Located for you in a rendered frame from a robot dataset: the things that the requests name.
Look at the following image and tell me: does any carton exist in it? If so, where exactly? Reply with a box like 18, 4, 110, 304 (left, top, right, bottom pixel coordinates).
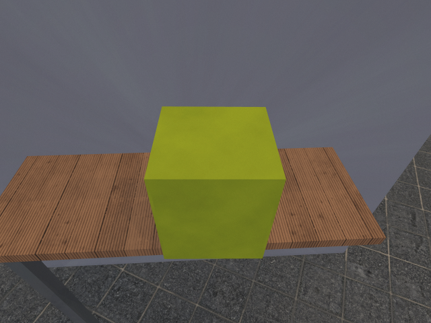
144, 106, 286, 259

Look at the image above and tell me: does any table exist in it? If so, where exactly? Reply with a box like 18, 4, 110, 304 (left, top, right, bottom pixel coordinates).
0, 147, 386, 323

